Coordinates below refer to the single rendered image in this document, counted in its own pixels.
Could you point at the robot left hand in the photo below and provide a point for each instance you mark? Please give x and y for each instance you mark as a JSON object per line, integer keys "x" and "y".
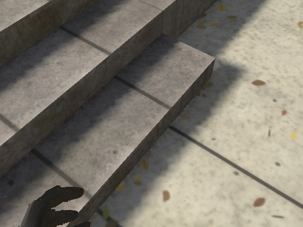
{"x": 40, "y": 214}

